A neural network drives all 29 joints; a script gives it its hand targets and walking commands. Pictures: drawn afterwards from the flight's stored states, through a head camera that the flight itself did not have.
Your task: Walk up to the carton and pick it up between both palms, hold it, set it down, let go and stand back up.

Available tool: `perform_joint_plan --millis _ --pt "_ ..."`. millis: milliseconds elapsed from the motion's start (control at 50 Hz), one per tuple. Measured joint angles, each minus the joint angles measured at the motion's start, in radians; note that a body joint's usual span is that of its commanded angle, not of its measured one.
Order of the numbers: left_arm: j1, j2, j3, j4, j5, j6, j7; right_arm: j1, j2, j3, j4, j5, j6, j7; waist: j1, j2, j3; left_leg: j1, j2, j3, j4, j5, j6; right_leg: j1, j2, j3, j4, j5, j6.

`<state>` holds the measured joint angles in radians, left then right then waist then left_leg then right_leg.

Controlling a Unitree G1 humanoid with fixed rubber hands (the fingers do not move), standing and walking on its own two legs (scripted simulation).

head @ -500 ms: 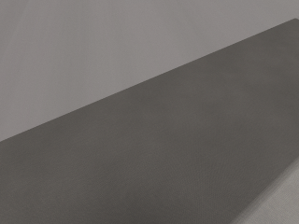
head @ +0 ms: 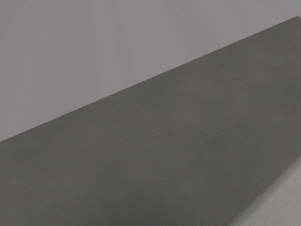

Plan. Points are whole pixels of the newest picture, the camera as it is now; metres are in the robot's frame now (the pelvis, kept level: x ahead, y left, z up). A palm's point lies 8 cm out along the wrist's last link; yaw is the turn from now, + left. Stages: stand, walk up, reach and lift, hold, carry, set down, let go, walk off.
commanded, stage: stand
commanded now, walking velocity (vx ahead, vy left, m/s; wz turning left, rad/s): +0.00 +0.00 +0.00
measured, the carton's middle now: out of the picture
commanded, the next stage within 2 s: walk up in 0.36 s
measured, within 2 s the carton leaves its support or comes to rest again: neither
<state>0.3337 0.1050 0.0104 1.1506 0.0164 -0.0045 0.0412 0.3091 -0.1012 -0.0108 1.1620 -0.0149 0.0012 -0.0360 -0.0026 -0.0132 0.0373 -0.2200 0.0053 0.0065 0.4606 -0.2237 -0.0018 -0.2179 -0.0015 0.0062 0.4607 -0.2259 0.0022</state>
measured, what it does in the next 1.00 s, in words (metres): steps to the right, turning right: right foot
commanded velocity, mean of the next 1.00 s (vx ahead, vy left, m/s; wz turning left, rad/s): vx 0.00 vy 0.00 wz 0.00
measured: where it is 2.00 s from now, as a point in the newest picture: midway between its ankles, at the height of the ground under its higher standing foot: outside the picture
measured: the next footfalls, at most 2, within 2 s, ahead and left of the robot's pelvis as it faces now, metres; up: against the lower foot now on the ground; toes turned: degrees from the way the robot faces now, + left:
right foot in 0.92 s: +0.04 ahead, -0.28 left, +0.00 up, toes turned -30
left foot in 1.26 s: +0.20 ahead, -0.17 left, +0.00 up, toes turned -40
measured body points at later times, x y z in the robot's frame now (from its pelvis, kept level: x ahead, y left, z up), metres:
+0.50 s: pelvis +0.01 +0.00 +0.00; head +0.03 +0.01 +0.45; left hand -0.01 +0.20 -0.17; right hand -0.02 -0.20 -0.16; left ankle +0.02 +0.12 -0.74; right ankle +0.01 -0.12 -0.74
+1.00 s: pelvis +0.01 -0.11 -0.02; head +0.02 -0.15 +0.43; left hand +0.22 +0.12 -0.12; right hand +0.00 -0.43 -0.16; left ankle +0.02 +0.09 -0.69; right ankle +0.00 -0.26 -0.74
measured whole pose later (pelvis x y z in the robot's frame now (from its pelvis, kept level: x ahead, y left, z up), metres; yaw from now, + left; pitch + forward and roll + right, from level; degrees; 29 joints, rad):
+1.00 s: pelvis +0.01 -0.11 -0.02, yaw -26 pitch -2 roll +1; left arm 0.17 0.29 0.06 0.89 -0.01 0.01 -0.07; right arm 0.16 -0.36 -0.07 0.87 -0.07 0.02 -0.03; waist 0.06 0.07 0.09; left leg -0.28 0.19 0.10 1.01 -0.64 0.03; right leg -0.37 -0.09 -0.03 0.69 -0.28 0.03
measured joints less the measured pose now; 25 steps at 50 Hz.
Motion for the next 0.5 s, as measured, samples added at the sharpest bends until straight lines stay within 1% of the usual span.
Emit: perform_joint_plan --millis 500 --pt "-0.014 -0.008 -0.003 -0.007 -0.001 -0.008 -0.002 0.003 0.01 0.0 0.003 0.001 -0.008 -0.001 -0.001 0.001 -0.004 0.016 -0.003 0.002 -0.007 -0.016 0.004 0.018 -0.003 0.001 -0.012 -0.013 0.004"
